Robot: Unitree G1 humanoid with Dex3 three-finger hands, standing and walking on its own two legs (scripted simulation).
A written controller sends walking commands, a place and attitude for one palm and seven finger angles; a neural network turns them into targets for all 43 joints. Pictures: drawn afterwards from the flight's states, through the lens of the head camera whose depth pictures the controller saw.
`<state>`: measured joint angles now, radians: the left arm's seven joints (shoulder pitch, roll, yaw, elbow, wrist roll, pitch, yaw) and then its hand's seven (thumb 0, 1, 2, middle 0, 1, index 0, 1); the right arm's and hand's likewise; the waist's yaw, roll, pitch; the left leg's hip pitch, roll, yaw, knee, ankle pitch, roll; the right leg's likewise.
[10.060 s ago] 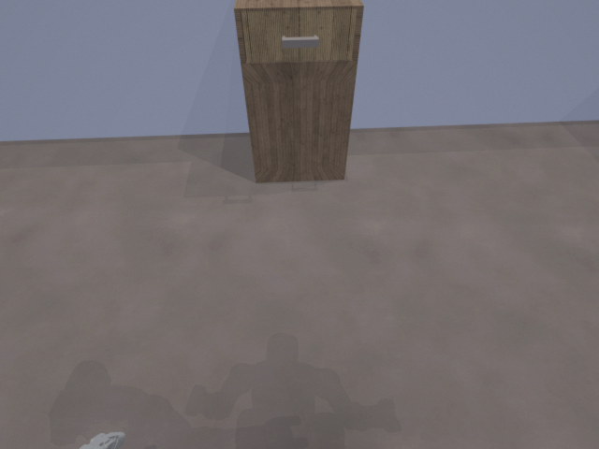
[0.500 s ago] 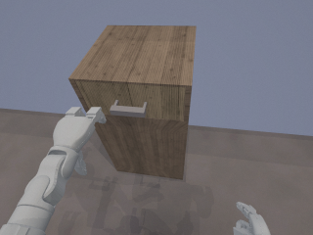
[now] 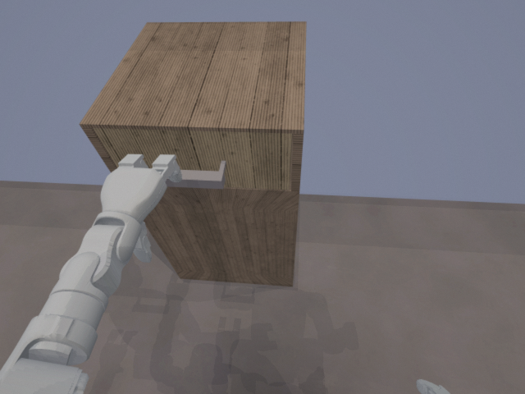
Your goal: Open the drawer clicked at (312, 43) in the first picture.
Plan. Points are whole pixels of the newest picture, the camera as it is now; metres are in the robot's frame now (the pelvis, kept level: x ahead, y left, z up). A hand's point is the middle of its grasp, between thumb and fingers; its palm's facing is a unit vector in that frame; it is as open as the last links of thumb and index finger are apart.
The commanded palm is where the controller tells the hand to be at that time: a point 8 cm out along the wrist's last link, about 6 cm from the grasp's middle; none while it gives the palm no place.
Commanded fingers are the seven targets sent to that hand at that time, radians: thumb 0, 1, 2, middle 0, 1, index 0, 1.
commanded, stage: move the hooked fingers above the handle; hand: left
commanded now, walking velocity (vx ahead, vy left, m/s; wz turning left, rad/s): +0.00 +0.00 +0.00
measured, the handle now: (195, 171) +0.55 +0.19 -0.05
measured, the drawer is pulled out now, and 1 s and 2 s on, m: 0.00 0.00 0.00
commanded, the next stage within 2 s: lower the fingers behind the handle in 1.58 s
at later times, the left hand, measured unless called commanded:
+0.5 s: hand (165, 188) +0.44 +0.21 +0.03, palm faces -0.02 +0.00 -1.00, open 13.8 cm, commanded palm +0.43 +0.21 +0.08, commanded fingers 0.00 -0.50 0.30 -0.30 -1.20 -0.30 -1.20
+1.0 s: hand (184, 169) +0.50 +0.19 +0.01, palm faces -0.05 -0.01 -1.00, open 13.8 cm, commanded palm +0.48 +0.20 +0.07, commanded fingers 0.00 -0.50 0.30 -0.30 -1.20 -0.30 -1.20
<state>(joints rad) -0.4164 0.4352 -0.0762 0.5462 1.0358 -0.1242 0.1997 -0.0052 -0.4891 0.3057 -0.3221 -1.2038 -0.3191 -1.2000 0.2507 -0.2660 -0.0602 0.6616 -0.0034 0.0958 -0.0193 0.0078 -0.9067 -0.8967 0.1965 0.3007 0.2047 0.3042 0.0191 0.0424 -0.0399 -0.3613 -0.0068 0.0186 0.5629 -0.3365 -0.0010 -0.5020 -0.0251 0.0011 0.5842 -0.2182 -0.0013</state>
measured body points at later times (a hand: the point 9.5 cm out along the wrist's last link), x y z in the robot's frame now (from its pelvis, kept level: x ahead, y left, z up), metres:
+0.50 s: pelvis +0.00 +0.00 -0.01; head +0.07 -0.02 +0.44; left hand +0.43 +0.21 +0.09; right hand +0.08 -0.26 -0.14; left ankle -0.04 +0.12 -0.73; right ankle +0.04 -0.12 -0.73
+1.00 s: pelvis +0.00 +0.01 -0.02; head +0.11 -0.01 +0.41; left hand +0.50 +0.19 +0.07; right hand -0.01 -0.27 -0.15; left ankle -0.04 +0.12 -0.73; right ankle +0.04 -0.12 -0.73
